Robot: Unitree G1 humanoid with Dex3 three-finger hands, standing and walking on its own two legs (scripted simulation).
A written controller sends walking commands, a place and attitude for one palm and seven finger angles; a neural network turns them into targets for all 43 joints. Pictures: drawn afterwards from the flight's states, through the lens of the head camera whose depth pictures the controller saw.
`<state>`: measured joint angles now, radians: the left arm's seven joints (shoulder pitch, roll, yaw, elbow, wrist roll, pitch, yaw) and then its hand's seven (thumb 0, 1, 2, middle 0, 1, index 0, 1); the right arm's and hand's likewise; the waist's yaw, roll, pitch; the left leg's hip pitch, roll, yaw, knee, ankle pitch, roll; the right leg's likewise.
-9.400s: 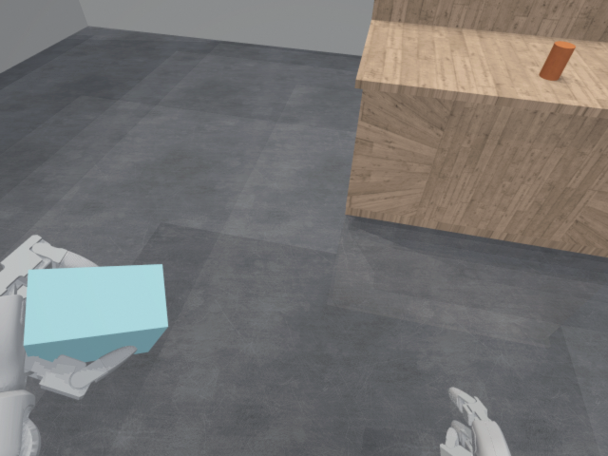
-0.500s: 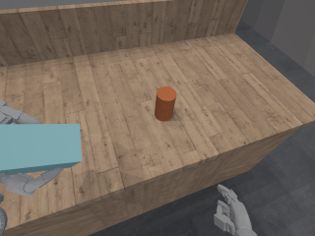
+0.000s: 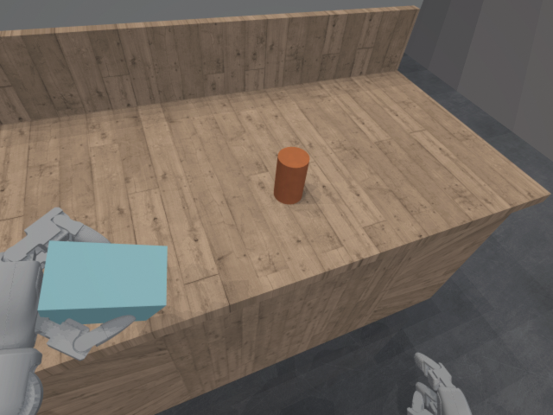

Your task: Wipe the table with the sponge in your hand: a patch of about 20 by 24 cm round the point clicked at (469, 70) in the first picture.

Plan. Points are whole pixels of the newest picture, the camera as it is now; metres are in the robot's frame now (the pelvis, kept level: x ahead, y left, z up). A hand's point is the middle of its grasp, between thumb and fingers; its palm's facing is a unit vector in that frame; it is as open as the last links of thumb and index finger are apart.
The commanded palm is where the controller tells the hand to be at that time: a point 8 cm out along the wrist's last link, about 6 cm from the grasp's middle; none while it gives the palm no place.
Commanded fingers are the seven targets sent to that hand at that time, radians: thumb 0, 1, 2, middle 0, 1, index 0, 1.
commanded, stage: come to a stop and stand still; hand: left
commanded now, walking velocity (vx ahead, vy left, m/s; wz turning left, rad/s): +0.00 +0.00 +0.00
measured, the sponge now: (121, 286) +0.22 +0.20 +0.12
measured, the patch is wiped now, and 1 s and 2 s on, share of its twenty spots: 0.00 0.00 0.00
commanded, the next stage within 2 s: look again from close up in 1.62 s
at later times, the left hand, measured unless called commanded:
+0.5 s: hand out of the picture +0.18 +0.31 +0.16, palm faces +0.46 -0.81 -0.37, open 10.5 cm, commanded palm +0.11 +0.33 +0.18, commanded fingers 0.00 0.10 1.30 -1.20 -1.60 -1.20 -1.60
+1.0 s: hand (6, 272) +0.21 +0.30 +0.16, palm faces +0.37 -0.83 -0.42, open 10.5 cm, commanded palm +0.15 +0.33 +0.18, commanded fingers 0.00 0.10 1.30 -1.20 -1.60 -1.20 -1.60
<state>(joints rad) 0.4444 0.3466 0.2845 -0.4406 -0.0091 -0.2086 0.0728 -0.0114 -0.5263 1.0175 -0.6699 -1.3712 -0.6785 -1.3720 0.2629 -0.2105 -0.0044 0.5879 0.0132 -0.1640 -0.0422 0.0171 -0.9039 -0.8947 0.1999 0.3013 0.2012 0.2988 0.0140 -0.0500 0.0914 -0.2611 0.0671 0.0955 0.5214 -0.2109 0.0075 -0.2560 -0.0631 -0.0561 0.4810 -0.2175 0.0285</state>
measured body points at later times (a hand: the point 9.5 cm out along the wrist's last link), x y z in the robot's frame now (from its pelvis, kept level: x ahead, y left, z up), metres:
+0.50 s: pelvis -0.03 +0.04 -0.01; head -0.01 +0.09 +0.44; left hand +0.15 +0.35 +0.18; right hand +0.16 -0.16 -0.07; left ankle +0.07 +0.12 -0.74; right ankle -0.02 -0.09 -0.74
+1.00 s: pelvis +0.00 +0.05 +0.01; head +0.04 +0.08 +0.45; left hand +0.18 +0.34 +0.18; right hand +0.19 -0.16 -0.07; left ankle +0.07 +0.12 -0.74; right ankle -0.02 -0.09 -0.74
